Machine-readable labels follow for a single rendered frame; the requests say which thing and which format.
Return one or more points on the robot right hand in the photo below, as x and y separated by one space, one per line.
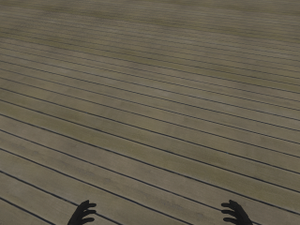
241 217

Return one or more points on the robot left hand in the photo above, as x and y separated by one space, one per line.
78 216

